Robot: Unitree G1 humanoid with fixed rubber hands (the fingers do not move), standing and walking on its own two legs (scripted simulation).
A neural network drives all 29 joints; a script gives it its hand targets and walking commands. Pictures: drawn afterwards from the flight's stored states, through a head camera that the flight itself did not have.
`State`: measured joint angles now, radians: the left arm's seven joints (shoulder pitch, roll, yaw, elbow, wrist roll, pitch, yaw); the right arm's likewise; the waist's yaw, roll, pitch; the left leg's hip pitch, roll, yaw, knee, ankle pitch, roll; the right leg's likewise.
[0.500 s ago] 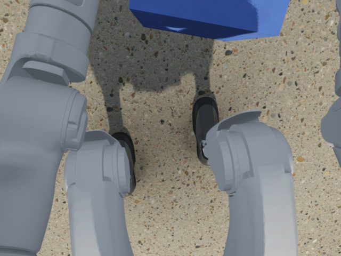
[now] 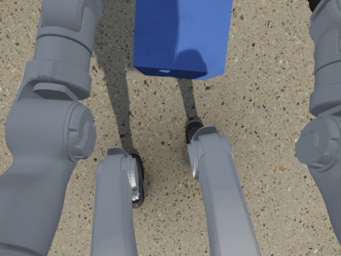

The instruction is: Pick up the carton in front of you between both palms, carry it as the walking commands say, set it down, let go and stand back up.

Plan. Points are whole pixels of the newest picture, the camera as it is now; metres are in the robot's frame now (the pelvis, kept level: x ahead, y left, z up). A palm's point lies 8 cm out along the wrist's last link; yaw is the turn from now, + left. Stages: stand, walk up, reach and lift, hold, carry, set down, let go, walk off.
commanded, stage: set down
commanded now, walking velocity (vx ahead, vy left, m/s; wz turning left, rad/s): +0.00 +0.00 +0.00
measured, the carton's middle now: (179, 38) +0.54 -0.13 -0.36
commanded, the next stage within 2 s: let go in 0.44 s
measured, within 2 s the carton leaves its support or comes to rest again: neither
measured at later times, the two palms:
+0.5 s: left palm out of the picture +0.61 +0.02 +0.04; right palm out of the picture +0.49 -0.35 +0.04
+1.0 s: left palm out of the picture +0.45 +0.10 +0.14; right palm out of the picture +0.35 -0.32 +0.14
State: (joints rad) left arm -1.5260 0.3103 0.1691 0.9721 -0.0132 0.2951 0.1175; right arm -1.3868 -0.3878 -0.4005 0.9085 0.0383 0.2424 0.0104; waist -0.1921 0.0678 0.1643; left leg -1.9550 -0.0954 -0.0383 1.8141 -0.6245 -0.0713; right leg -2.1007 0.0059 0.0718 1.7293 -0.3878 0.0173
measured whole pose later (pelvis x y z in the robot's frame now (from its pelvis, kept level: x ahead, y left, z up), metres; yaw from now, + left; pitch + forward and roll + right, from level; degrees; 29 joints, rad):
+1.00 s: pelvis +0.07 -0.03 +0.24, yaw -4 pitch +27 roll +2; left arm -0.44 0.06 0.19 0.57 0.11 0.13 0.11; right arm -0.37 -0.26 -0.19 0.57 -0.04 0.10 0.15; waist -0.11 0.02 0.00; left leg -0.90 -0.03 -0.10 0.77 -0.35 -0.07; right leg -1.04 0.03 0.04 0.76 -0.20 -0.02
